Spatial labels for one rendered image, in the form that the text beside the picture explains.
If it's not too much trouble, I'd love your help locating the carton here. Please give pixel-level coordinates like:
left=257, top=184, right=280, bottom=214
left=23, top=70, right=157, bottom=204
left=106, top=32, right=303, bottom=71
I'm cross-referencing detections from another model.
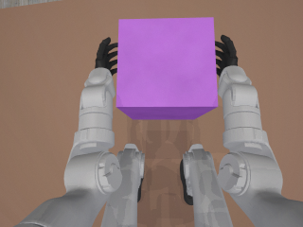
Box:
left=116, top=17, right=219, bottom=120

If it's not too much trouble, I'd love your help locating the robot right upper arm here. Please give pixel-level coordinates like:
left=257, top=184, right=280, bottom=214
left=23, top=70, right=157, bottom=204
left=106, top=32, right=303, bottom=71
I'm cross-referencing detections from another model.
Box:
left=217, top=150, right=303, bottom=227

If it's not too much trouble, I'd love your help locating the right robot hand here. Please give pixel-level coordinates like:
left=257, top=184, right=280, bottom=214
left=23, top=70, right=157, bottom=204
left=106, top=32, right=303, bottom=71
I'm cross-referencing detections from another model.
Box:
left=215, top=35, right=238, bottom=77

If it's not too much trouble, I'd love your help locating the robot right thigh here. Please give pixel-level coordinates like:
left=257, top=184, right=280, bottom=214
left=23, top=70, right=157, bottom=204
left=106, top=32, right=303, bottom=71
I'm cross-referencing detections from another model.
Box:
left=183, top=148, right=233, bottom=227

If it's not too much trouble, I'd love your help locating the robot left upper arm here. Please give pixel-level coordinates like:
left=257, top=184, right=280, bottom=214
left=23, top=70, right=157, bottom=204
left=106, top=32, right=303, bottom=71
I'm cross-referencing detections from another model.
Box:
left=13, top=150, right=123, bottom=227

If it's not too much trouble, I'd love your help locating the robot left forearm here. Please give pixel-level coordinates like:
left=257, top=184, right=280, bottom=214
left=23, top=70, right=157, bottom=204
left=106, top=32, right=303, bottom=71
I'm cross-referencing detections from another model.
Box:
left=63, top=67, right=116, bottom=184

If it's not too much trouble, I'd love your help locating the left robot hand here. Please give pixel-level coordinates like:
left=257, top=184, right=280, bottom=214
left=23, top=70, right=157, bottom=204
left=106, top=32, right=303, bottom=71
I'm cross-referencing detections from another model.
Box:
left=95, top=37, right=118, bottom=75

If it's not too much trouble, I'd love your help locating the robot left foot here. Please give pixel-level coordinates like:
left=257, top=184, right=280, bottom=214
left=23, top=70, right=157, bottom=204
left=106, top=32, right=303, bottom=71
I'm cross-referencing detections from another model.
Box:
left=137, top=167, right=145, bottom=202

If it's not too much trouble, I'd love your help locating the robot right forearm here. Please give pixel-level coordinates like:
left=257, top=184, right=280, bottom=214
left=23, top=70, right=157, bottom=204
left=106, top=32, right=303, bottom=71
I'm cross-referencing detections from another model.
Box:
left=217, top=65, right=278, bottom=165

